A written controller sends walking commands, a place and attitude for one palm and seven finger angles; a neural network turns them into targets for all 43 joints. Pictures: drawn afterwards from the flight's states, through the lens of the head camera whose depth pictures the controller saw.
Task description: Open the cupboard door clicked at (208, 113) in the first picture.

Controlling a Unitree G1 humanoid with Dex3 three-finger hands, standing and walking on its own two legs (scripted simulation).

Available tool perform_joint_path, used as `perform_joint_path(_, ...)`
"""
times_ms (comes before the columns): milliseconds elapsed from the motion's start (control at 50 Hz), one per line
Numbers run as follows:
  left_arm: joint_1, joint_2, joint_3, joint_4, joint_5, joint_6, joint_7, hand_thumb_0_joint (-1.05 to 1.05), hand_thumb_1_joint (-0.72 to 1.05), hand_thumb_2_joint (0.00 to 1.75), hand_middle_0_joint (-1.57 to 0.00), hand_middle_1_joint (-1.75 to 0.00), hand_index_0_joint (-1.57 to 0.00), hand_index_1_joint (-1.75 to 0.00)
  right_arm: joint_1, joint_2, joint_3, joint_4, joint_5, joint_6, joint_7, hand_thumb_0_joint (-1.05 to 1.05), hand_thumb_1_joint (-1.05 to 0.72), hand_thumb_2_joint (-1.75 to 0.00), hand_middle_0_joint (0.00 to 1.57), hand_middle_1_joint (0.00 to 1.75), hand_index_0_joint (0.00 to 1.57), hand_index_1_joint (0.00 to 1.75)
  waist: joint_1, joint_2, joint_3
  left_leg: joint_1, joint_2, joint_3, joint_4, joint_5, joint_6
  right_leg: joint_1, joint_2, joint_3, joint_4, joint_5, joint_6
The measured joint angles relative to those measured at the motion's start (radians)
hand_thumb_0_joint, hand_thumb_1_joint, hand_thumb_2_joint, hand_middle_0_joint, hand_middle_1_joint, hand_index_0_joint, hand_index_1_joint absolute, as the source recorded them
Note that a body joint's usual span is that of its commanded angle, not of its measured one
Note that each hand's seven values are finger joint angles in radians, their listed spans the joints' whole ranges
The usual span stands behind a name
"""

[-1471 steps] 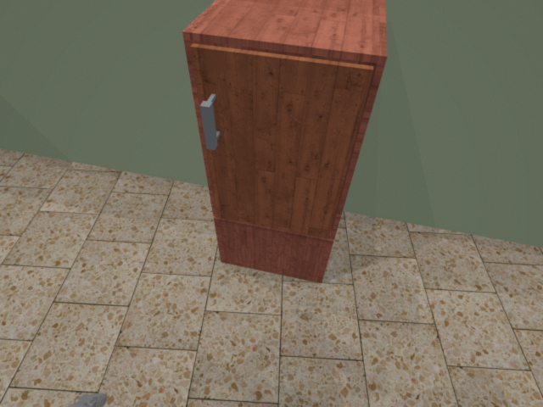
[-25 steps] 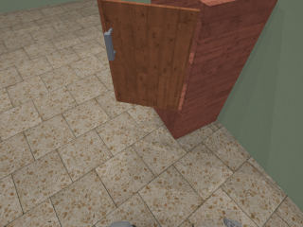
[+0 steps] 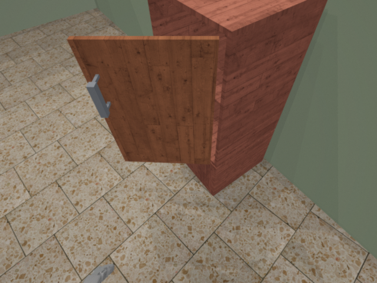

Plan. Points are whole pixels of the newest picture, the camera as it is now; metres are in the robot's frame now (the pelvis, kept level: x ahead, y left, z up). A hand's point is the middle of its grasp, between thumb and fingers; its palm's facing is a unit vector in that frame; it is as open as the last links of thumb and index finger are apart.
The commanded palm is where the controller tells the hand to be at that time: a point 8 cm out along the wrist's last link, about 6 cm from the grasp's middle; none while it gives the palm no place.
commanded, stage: come to a stop and stand still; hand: left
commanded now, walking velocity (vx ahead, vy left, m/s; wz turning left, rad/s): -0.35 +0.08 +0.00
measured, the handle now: (101, 96) +0.62 +0.30 +0.00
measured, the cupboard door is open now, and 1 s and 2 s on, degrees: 51 51 51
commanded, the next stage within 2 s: look again from close up in 1.14 s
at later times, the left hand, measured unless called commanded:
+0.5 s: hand out of the picture +0.09 +0.23 -0.17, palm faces +0.03 -0.97 -0.23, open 7.3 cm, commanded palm none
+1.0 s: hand out of the picture +0.05 +0.16 -0.17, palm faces +0.01 -0.98 -0.19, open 7.2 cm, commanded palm none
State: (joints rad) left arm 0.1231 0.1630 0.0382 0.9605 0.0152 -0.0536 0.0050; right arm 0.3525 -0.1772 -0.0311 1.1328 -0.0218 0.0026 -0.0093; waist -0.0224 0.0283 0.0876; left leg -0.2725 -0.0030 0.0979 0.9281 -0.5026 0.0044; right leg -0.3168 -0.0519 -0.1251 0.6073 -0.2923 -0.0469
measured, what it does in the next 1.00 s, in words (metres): steps on the spot: left foot, then right foot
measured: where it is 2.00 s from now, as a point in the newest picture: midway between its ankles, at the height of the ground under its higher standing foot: outside the picture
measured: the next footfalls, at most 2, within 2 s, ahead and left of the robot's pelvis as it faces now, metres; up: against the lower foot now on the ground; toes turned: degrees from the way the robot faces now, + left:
left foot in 0.24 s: +0.14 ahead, +0.16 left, +0.00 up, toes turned +4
right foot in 0.62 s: +0.02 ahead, -0.11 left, +0.00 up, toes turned -4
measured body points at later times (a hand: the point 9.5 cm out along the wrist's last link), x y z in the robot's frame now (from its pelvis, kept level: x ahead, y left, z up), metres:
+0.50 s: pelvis +0.04 +0.03 +0.00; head +0.09 +0.05 +0.45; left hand +0.09 +0.29 -0.15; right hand +0.15 -0.20 -0.13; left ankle +0.10 +0.15 -0.73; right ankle -0.02 -0.09 -0.67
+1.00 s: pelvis +0.02 -0.01 +0.01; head +0.05 -0.01 +0.46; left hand +0.05 +0.22 -0.15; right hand +0.00 -0.24 -0.15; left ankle +0.03 +0.12 -0.73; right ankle -0.02 -0.11 -0.73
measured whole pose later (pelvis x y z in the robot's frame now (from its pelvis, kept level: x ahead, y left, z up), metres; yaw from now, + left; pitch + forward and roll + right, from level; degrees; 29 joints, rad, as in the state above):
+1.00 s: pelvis +0.02 -0.01 +0.01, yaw -1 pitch +0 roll +0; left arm 0.21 0.17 0.02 1.09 0.00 0.02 0.03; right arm 0.27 -0.14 -0.01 1.14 -0.02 0.03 -0.04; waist 0.00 -0.01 0.06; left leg -0.22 0.04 0.02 0.46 -0.23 -0.03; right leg -0.14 0.01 -0.05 0.45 -0.30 -0.03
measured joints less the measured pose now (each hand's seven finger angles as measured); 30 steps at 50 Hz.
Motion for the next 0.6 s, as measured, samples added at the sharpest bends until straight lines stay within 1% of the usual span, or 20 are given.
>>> perform_joint_path(20, 0.011, -0.007, -0.003, 0.004, -0.002, 0.001, 0.005, 0.00, 0.92, 0.90, -0.20, -0.30, -0.20, -0.30, -0.014, 0.000, -0.001, -0.003, 0.002, 0.005, -0.002, 0.01, -0.91, -0.90, 0.20, 0.30, 0.20, 0.30, 0.000, -0.001, 0.001, -0.043, 0.006, -0.015, 0.054, 0.014, -0.009, 0.022, 0.002, -0.001, -0.032, 0.011, 0.008)
perform_joint_path(40, 0.022, -0.014, -0.006, 0.011, -0.002, 0.004, 0.010, 0.00, 0.92, 0.90, -0.20, -0.30, -0.20, -0.30, -0.029, 0.001, -0.001, -0.010, 0.004, 0.008, -0.004, 0.01, -0.91, -0.90, 0.20, 0.30, 0.20, 0.30, 0.000, -0.003, 0.000, -0.078, 0.014, -0.025, 0.069, 0.033, -0.018, 0.043, 0.004, -0.002, -0.065, 0.023, 0.010)
perform_joint_path(60, 0.033, -0.019, -0.008, 0.020, -0.003, 0.007, 0.015, 0.00, 0.92, 0.90, -0.20, -0.30, -0.20, -0.30, -0.044, 0.003, -0.001, -0.019, 0.006, 0.011, -0.005, 0.01, -0.91, -0.90, 0.20, 0.30, 0.20, 0.30, 0.000, -0.009, -0.002, -0.103, 0.022, -0.032, 0.051, 0.051, -0.028, 0.061, 0.003, 0.000, -0.096, 0.033, 0.011)
perform_joint_path(120, 0.049, -0.002, 0.006, 0.039, -0.004, 0.019, 0.032, -0.01, 0.95, 0.90, -0.21, -0.30, -0.21, -0.30, -0.091, 0.014, 0.000, -0.048, 0.012, 0.018, -0.007, 0.01, -0.91, -0.90, 0.20, 0.30, 0.20, 0.30, 0.010, -0.031, -0.006, -0.137, 0.041, -0.048, -0.082, 0.109, -0.049, 0.098, -0.002, 0.004, -0.147, 0.044, 0.020)
perform_joint_path(180, 0.059, 0.014, 0.006, 0.057, 0.000, 0.043, 0.031, -0.01, 0.95, 0.90, -0.21, -0.30, -0.21, -0.30, -0.138, 0.016, -0.003, -0.076, 0.012, 0.026, -0.007, 0.01, -0.91, -0.90, 0.20, 0.30, 0.20, 0.30, 0.021, -0.042, -0.003, -0.128, 0.045, -0.051, -0.218, 0.172, -0.057, 0.115, -0.009, 0.006, -0.132, 0.018, 0.037)
perform_joint_path(200, 0.065, 0.017, 0.007, 0.061, 0.000, 0.051, 0.030, -0.01, 0.95, 0.90, -0.21, -0.30, -0.21, -0.30, -0.151, 0.014, -0.006, -0.084, 0.010, 0.029, -0.007, 0.01, -0.91, -0.90, 0.20, 0.30, 0.20, 0.30, 0.023, -0.044, -0.001, -0.114, 0.043, -0.047, -0.269, 0.212, -0.057, 0.116, -0.012, 0.007, -0.111, 0.002, 0.044)
perform_joint_path(220, 0.072, 0.020, 0.007, 0.063, -0.001, 0.059, 0.030, -0.01, 0.94, 0.90, -0.21, -0.30, -0.21, -0.30, -0.161, 0.010, -0.009, -0.093, 0.009, 0.029, -0.007, 0.01, -0.91, -0.90, 0.20, 0.30, 0.20, 0.30, 0.026, -0.042, -0.002, -0.095, 0.046, -0.043, -0.325, 0.287, -0.052, 0.114, -0.012, 0.008, -0.082, -0.020, 0.053)
perform_joint_path(240, 0.082, 0.021, 0.007, 0.062, -0.003, 0.069, 0.030, -0.01, 0.94, 0.90, -0.21, -0.30, -0.21, -0.30, -0.165, 0.002, -0.010, -0.104, 0.007, 0.026, -0.006, 0.01, -0.91, -0.90, 0.20, 0.30, 0.20, 0.30, 0.028, -0.031, -0.008, -0.081, 0.057, -0.044, -0.360, 0.383, -0.029, 0.105, -0.005, 0.004, -0.046, -0.045, 0.061)
perform_joint_path(260, 0.086, 0.027, 0.008, 0.061, -0.007, 0.079, 0.032, -0.01, 0.93, 0.90, -0.21, -0.30, -0.21, -0.30, -0.174, 0.003, -0.013, -0.110, 0.004, 0.024, -0.008, 0.01, -0.91, -0.90, 0.20, 0.30, 0.20, 0.30, 0.030, -0.037, -0.011, -0.083, 0.056, -0.039, -0.343, 0.349, -0.008, 0.086, -0.008, 0.011, 0.009, -0.093, 0.062)
perform_joint_path(280, 0.086, 0.038, 0.010, 0.060, -0.009, 0.089, 0.036, 0.00, 0.93, 0.90, -0.21, -0.30, -0.21, -0.30, -0.187, 0.010, -0.012, -0.116, 0.000, 0.023, -0.011, 0.01, -0.91, -0.90, 0.20, 0.30, 0.20, 0.30, 0.033, -0.056, -0.009, -0.089, 0.048, -0.030, -0.319, 0.300, 0.006, 0.055, -0.007, 0.038, 0.092, -0.173, 0.059)
perform_joint_path(300, 0.083, 0.048, 0.013, 0.058, -0.010, 0.099, 0.039, 0.00, 0.93, 0.90, -0.20, -0.30, -0.21, -0.30, -0.198, 0.016, -0.008, -0.124, -0.003, 0.022, -0.015, 0.01, -0.91, -0.90, 0.20, 0.30, 0.20, 0.30, 0.037, -0.070, -0.006, -0.094, 0.044, -0.024, -0.306, 0.266, 0.014, 0.018, 0.003, 0.069, 0.192, -0.238, 0.056)
perform_joint_path(320, 0.079, 0.054, 0.016, 0.057, -0.010, 0.106, 0.041, 0.00, 0.93, 0.90, -0.20, -0.30, -0.21, -0.30, -0.208, 0.020, -0.005, -0.134, -0.005, 0.021, -0.020, 0.01, -0.91, -0.90, 0.20, 0.30, 0.20, 0.30, 0.039, -0.075, -0.004, -0.098, 0.044, -0.022, -0.305, 0.252, 0.017, -0.020, 0.019, 0.092, 0.290, -0.277, 0.055)
perform_joint_path(360, 0.070, 0.059, 0.022, 0.054, -0.011, 0.115, 0.039, 0.00, 0.92, 0.90, -0.20, -0.30, -0.20, -0.30, -0.228, 0.024, -0.001, -0.152, -0.008, 0.022, -0.029, 0.01, -0.91, -0.90, 0.20, 0.30, 0.20, 0.30, 0.040, -0.074, 0.000, -0.102, 0.048, -0.022, -0.323, 0.262, 0.013, -0.080, 0.046, 0.120, 0.443, -0.288, 0.059)
perform_joint_path(380, 0.067, 0.061, 0.025, 0.049, -0.011, 0.118, 0.037, 0.00, 0.92, 0.90, -0.20, -0.30, -0.20, -0.30, -0.237, 0.024, 0.000, -0.159, -0.009, 0.022, -0.032, 0.00, -0.91, -0.90, 0.20, 0.30, 0.20, 0.30, 0.041, -0.072, 0.003, -0.102, 0.050, -0.021, -0.337, 0.274, 0.013, -0.100, 0.054, 0.127, 0.490, -0.276, 0.062)
perform_joint_path(420, 0.066, 0.062, 0.029, 0.038, -0.010, 0.120, 0.030, 0.00, 0.92, 0.90, -0.20, -0.30, -0.20, -0.30, -0.253, 0.023, 0.001, -0.169, -0.009, 0.022, -0.035, 0.00, -0.91, -0.90, 0.20, 0.30, 0.20, 0.30, 0.044, -0.067, 0.006, -0.100, 0.057, -0.017, -0.363, 0.293, 0.015, -0.118, 0.058, 0.129, 0.515, -0.258, 0.069)
perform_joint_path(460, 0.068, 0.060, 0.030, 0.028, -0.008, 0.123, 0.024, 0.00, 0.92, 0.90, -0.20, -0.30, -0.20, -0.30, -0.263, 0.020, -0.001, -0.176, -0.009, 0.021, -0.035, 0.00, -0.91, -0.90, 0.20, 0.30, 0.20, 0.30, 0.044, -0.058, 0.005, -0.100, 0.067, -0.012, -0.384, 0.310, 0.012, -0.112, 0.053, 0.124, 0.478, -0.248, 0.073)
perform_joint_path(500, 0.068, 0.055, 0.028, 0.021, -0.005, 0.125, 0.018, 0.00, 0.91, 0.90, -0.20, -0.30, -0.20, -0.30, -0.265, 0.014, -0.004, -0.179, -0.010, 0.020, -0.032, 0.00, -0.90, -0.90, 0.20, 0.30, 0.20, 0.30, 0.039, -0.045, 0.002, -0.102, 0.077, -0.012, -0.399, 0.324, 0.006, -0.084, 0.044, 0.114, 0.391, -0.243, 0.071)
perform_joint_path(540, 0.067, 0.049, 0.023, 0.016, -0.004, 0.122, 0.012, 0.00, 0.91, 0.90, -0.20, -0.30, -0.20, -0.30, -0.259, 0.005, -0.009, -0.180, -0.011, 0.021, -0.027, 0.00, -0.90, -0.90, 0.20, 0.30, 0.20, 0.30, 0.031, -0.029, -0.001, -0.108, 0.084, -0.018, -0.404, 0.335, -0.003, -0.037, 0.035, 0.100, 0.270, -0.230, 0.065)
perform_joint_path(560, 0.067, 0.045, 0.021, 0.013, -0.004, 0.118, 0.011, 0.00, 0.91, 0.90, -0.20, -0.30, -0.20, -0.30, -0.253, 0.000, -0.011, -0.177, -0.011, 0.024, -0.024, 0.00, -0.90, -0.90, 0.20, 0.30, 0.20, 0.30, 0.029, -0.022, -0.005, -0.113, 0.088, -0.020, -0.402, 0.338, -0.008, -0.009, 0.032, 0.094, 0.200, -0.203, 0.060)
perform_joint_path(600, 0.077, 0.043, 0.016, 0.005, -0.002, 0.105, 0.008, 0.00, 0.91, 0.90, -0.20, -0.30, -0.20, -0.30, -0.232, -0.007, -0.017, -0.171, -0.006, 0.032, -0.019, 0.00, -0.90, -0.90, 0.20, 0.30, 0.20, 0.30, 0.026, -0.020, -0.018, -0.131, 0.086, -0.023, -0.380, 0.336, -0.022, 0.067, 0.023, 0.087, 0.019, -0.101, 0.051)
